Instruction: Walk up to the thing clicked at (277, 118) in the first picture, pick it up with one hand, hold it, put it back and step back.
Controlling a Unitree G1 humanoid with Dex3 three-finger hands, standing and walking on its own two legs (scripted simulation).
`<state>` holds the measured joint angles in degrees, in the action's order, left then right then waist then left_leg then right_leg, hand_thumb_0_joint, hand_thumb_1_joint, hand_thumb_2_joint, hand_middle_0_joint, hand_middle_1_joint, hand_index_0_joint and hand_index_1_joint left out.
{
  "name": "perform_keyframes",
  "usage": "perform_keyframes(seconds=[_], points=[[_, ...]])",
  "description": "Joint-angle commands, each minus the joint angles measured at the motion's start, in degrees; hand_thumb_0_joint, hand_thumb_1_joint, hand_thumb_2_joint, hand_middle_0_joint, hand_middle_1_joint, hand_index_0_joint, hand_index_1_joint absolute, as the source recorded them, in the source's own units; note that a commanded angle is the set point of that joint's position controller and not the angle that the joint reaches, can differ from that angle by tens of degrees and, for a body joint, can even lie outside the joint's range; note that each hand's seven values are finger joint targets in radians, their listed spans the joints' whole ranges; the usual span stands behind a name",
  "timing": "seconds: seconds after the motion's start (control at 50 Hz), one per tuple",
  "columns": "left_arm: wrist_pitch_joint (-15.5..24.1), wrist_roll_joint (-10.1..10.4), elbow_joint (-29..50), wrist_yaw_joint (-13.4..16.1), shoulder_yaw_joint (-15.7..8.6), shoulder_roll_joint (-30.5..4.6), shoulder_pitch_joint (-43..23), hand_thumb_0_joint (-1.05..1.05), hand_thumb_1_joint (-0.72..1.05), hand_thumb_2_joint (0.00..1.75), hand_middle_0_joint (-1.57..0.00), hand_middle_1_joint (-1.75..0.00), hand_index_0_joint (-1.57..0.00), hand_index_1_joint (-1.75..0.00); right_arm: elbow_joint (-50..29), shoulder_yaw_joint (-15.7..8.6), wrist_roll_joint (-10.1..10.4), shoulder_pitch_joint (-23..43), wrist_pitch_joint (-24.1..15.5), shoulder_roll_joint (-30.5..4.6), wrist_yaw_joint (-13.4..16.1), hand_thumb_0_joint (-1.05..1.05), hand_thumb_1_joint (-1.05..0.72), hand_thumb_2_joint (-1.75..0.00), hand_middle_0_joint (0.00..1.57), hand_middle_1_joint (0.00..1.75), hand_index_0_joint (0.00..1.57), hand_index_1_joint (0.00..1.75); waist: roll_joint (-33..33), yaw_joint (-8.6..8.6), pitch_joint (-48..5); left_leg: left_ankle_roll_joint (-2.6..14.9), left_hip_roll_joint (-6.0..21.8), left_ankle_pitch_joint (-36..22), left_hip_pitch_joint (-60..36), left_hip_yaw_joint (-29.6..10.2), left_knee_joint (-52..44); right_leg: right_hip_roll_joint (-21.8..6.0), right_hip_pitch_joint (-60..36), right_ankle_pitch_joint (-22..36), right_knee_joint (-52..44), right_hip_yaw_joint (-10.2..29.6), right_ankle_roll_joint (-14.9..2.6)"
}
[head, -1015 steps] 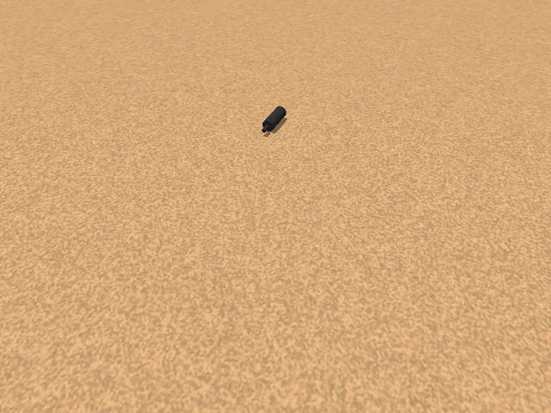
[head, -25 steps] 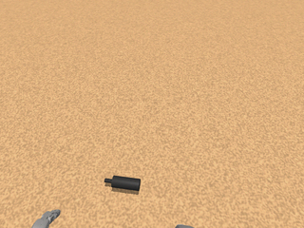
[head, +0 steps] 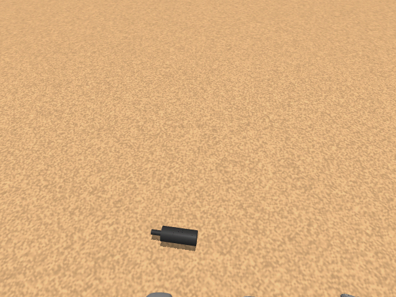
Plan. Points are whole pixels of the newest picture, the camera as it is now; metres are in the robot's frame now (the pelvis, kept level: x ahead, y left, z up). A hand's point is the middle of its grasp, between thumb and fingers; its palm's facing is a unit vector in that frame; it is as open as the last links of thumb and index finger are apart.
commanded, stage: walk up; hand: left
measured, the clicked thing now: (173, 235) +0.48 +0.16 -0.72
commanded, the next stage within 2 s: none
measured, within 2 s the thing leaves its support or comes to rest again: neither
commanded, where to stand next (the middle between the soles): +0.08 -0.05 m, yaw -3 degrees
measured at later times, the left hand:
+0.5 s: hand out of the picture +0.09 +0.21 -0.15, palm faces -0.16 -0.93 -0.34, open 7.4 cm
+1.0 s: hand out of the picture +0.04 +0.31 -0.14, palm faces -0.06 -0.91 -0.41, open 7.4 cm
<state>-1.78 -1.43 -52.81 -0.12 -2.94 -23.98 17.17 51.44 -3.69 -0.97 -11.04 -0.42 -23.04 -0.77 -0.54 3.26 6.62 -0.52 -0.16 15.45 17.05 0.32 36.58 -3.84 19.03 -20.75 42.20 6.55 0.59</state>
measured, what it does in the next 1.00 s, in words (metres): steps on the spot: right foot, then left foot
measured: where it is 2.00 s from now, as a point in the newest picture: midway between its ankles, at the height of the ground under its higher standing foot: outside the picture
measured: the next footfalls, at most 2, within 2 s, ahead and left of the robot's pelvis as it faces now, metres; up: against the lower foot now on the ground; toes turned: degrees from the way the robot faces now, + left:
right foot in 0.34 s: +0.02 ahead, -0.18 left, +0.00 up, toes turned -3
left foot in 0.68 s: +0.01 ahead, +0.08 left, +0.00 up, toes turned -3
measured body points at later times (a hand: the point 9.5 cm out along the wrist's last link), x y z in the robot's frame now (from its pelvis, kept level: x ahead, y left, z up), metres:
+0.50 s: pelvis -0.02 -0.04 +0.00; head +0.03 -0.04 +0.44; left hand +0.10 +0.26 -0.13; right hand -0.01 -0.39 -0.11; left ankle +0.01 +0.09 -0.68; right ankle -0.02 -0.18 -0.72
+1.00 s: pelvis -0.04 +0.02 +0.01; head -0.02 +0.04 +0.46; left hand +0.05 +0.36 -0.11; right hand +0.01 -0.30 -0.08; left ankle -0.03 +0.09 -0.72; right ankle -0.01 -0.15 -0.68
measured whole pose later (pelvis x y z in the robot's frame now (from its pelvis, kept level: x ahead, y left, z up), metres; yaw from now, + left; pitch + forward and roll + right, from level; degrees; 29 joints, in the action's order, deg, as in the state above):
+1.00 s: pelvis -0.04 +0.02 +0.01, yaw -3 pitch -3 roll -1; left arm -1.7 -0.8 -54.1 0.1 -3.5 -26.9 12.4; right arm 50.6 -2.2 -0.9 -15.5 -3.2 -19.9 -0.1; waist -3.3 0.3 5.0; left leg 4.2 -3.4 16.1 11.4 2.0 30.3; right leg -0.4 24.3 -19.7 51.0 6.5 -0.3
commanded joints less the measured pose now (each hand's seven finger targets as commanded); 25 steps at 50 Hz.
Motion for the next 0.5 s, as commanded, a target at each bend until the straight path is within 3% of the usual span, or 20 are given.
perform_keyframes(seconds=[0.0, 0.04, 0.06, 0.1, 0.14, 0.2, 0.22, 0.26, 0.3, 0.32, 0.34, 0.36, 0.38, 0.4, 0.42, 0.44, 0.46, 0.48], points=[[-2.26, -0.18, 8.02, 0.77, -4.17, -12.84, -4.28, 0.0, 0.9, 0.9, -0.2, -0.3, -0.2, -0.3, -3.81, -6.21, 0.21, -4.58, -1.67, -22.81, 4.47, 0.0, -0.9, -0.9, 0.2, 0.3, 0.2, 0.3, 4.28, -4.72, -2.95, 18.99, 29.01, -13.07, 1.94, -33.73, -19.28, 5.03, 9.4, -12.84, 29.3, 5.9, -1.47], [-2.63, 0.14, 6.76, 0.25, -4.56, -11.84, -0.49, 0.0, 0.9, 0.9, -0.2, -0.3, -0.2, -0.3, -4.6, -4.8, 0.05, -0.81, -2.38, -18.45, 5.41, 0.0, -0.9, -0.9, 0.2, 0.3, 0.2, 0.3, 2.23, -1.23, -3.49, 13.73, 20.16, -22.96, -4.12, -19.44, -12.36, 5.16, 13.92, -8.77, 32.25, 8.43, -2.2], [-2.82, 0.17, 6.66, -0.3, -4.79, -12.02, 1.58, 0.0, 0.9, 0.9, -0.2, -0.3, -0.2, -0.3, -4.48, -4.77, 0.08, -1.74, -2.68, -17.93, 5.73, 0.0, -0.9, -0.9, 0.2, 0.3, 0.2, 0.3, 2.97, -0.72, -4.72, 12.03, 18.06, -25.24, -5.67, -15.31, -10.63, 5.35, 14.68, -6.61, 32.57, 8.26, -2.2], [-3.33, -0.21, 7.33, -1.4, -5.42, -12.01, 2.11, 0.0, 0.9, 0.9, -0.2, -0.3, -0.2, -0.3, -3.84, -5.15, 0.24, -5.23, -3.3, -18.22, 5.86, 0.0, -0.9, -0.9, 0.2, 0.3, 0.2, 0.3, 5.53, -1.55, -7.16, 11.76, 16.81, -18.87, -7.64, -13.88, -10.26, 5.73, 14.0, -3.33, 32.27, 7.49, -1.4], [-2.88, -0.36, 8.98, -2.14, -5.21, -11.38, -0.63, 0.0, 0.9, 0.9, -0.2, -0.3, -0.2, -0.3, -3.79, -5.1, -0.17, -7.53, -3.77, -17.44, 5.68, 0.0, -0.9, -0.9, 0.2, 0.3, 0.2, 0.3, 8.71, -3.51, -8.58, 11.27, 15.19, -10.29, -11.15, -13.18, -10.94, 4.82, 15.06, -1.92, 24.94, 6.41, -0.58], [-1.31, 0.03, 8.79, -2.95, -4.76, -11.18, -2.28, 0.0, 0.9, 0.9, -0.2, -0.3, -0.2, -0.3, -5.44, -4.96, -0.95, -5.98, -4.07, -17.9, 4.25, 0.0, -0.9, -0.9, 0.2, 0.3, 0.2, 0.3, 14.29, -4.63, -6.91, 12.08, 14.45, 5.17, -7.71, -11.29, -13.32, 3.35, 10.71, -4.65, 12.44, 1.12, 0.01], [-0.79, 0.11, 8.57, -3.07, -4.59, -11.14, -2.01, 0.0, 0.9, 0.9, -0.2, -0.3, -0.2, -0.3, -6.16, -4.97, -1.37, -4.79, -3.93, -18.51, 3.62, 0.0, -0.9, -0.9, 0.2, 0.3, 0.2, 0.3, 16.44, -4.45, -6.2, 12.92, 15.28, 9.83, -4.86, -11.05, -13.86, 2.55, 7.89, -6.75, 8.53, -1.08, 0.01], [0.29, 0.05, 6.84, -2.87, -4.49, -10.78, -0.68, 0.0, 0.9, 0.9, -0.2, -0.3, -0.2, -0.3, -7.24, -4.35, -1.87, -2.44, -3.14, -18.01, 2.37, 0.0, -0.9, -0.9, 0.2, 0.3, 0.2, 0.3, 17.05, -3.53, -4.96, 12.75, 14.09, 12.15, 3.03, -8.34, -12.0, 3.43, -0.54, -11.42, 0.51, -5.39, -0.86], [0.97, -0.43, 3.82, -2.18, -5.01, -9.91, 2.91, 0.0, 0.9, 0.9, -0.2, -0.3, -0.2, -0.3, -7.61, -3.47, -1.5, -1.98, -2.07, -16.51, 1.7, 0.0, -0.9, -0.9, 0.2, 0.3, 0.2, 0.3, 13.65, -1.2, -3.73, 10.35, 11.89, 9.99, 10.61, -5.15, -5.58, 5.81, -10.58, -3.28, -9.83, -8.73, -1.84], [1.41, -0.75, 3.03, -1.75, -5.57, -10.79, 4.42, 0.0, 0.9, 0.9, -0.2, -0.3, -0.2, -0.3, -7.27, -2.24, -0.98, -3.8, -1.73, -13.41, 1.82, 0.0, -0.9, -0.9, 0.2, 0.3, 0.2, 0.3, 6.61, -0.17, -4.52, 7.89, 9.49, 8.22, 12.85, -2.82, 3.0, 5.65, -14.78, -1.8, -14.66, -6.02, -2.09], [1.8, -1.55, 3.66, -1.45, -6.56, -14.46, 5.61, 0.0, 0.9, 0.9, -0.2, -0.3, -0.2, -0.3, -7.76, -1.07, -0.36, -5.1, -1.67, -10.09, 2.01, 0.0, -0.9, -0.9, 0.2, 0.3, 0.2, 0.3, -6.56, 0.98, -4.92, 4.78, 5.21, 10.02, 17.34, 1.42, 16.39, -2.28, -15.29, -5.82, -21.49, 9.11, -5.15], [2.03, -1.86, 7.09, -1.22, -6.52, -18.08, -0.49, 0.0, 0.9, 0.9, -0.2, -0.3, -0.2, -0.3, -8.29, -0.19, 0.33, -3.38, -1.7, -7.99, 2.86, 0.0, -0.9, -0.9, 0.2, 0.3, 0.2, 0.3, -14.23, 0.12, -1.98, 1.74, 0.25, 19.42, 22.64, 1.53, 21.07, -12.12, -7.67, -11.86, -27.11, 26.06, -10.78], [0.12, -1.4, 10.33, -1.42, -6.68, -21.45, -8.48, 0.0, 0.9, 0.9, -0.2, -0.3, -0.2, -0.3, -7.3, -2.66, 0.99, 0.57, -0.65, -13.73, 5.0, 0.0, -0.9, -0.9, 0.2, 0.3, 0.2, 0.3, -13.79, -0.56, 4.69, 2.3, -2.25, 24.18, 14.84, -4.68, 28.62, -16.5, 8.2, 17.25, -24.23, 24.81, -17.0], [-0.49, -0.9, 11.36, -1.39, -6.35, -18.69, -11.36, 0.0, 0.9, 0.9, -0.2, -0.3, -0.2, -0.3, -5.99, -2.95, 1.27, -4.35, -0.68, -13.51, 5.6, 0.0, -0.9, -0.9, 0.2, 0.3, 0.2, 0.3, -14.58, -3.85, 3.29, 2.22, 0.3, 23.6, 8.31, -4.07, 27.59, -15.26, 9.2, 33.96, -17.71, 17.59, -17.36], [-0.47, -0.41, 11.51, -0.97, -5.16, -14.2, -10.67, 0.0, 0.9, 0.9, -0.2, -0.3, -0.2, -0.3, -5.3, -2.43, 1.98, -6.16, -0.84, -13.15, 4.97, 0.0, -0.9, -0.9, 0.2, 0.3, 0.2, 0.3, -10.02, -4.32, 1.18, 2.61, -0.43, 20.12, 8.11, -3.07, 26.07, -10.94, 4.24, 44.66, -12.65, 9.91, -15.63], [0.11, -0.04, 10.93, -0.01, -4.44, -12.43, -9.75, 0.0, 0.9, 0.9, -0.2, -0.3, -0.2, -0.3, -5.0, -2.19, 2.36, -6.45, -1.24, -12.66, 4.64, 0.0, -0.9, -0.9, 0.2, 0.3, 0.2, 0.3, -8.51, -4.2, -2.72, 2.82, -1.56, 17.14, 9.89, -3.09, 25.96, -9.16, -1.97, 50.46, -9.86, 6.43, -14.07], [0.64, 0.45, 9.75, 0.55, -4.48, -12.46, -8.74, 0.0, 0.9, 0.9, -0.2, -0.3, -0.2, -0.3, -4.76, -1.93, 2.47, -7.0, -1.04, -11.99, 4.39, 0.0, -0.9, -0.9, 0.2, 0.3, 0.2, 0.3, -8.99, -4.11, -5.96, 2.65, -1.73, 15.28, 9.99, -3.79, 26.87, -9.28, -5.12, 48.53, -8.74, 6.21, -13.47], [1.28, 0.62, 9.08, 0.94, -4.35, -13.3, -7.55, 0.0, 0.9, 0.9, -0.2, -0.3, -0.2, -0.3, -4.67, -1.89, 2.19, -6.92, -0.69, -11.67, 3.96, 0.0, -0.9, -0.9, 0.2, 0.3, 0.2, 0.3, -8.67, -3.64, -8.2, 2.35, -0.98, 13.66, 9.23, -3.97, 24.69, -10.35, -6.2, 44.38, -8.53, 8.73, -13.45]])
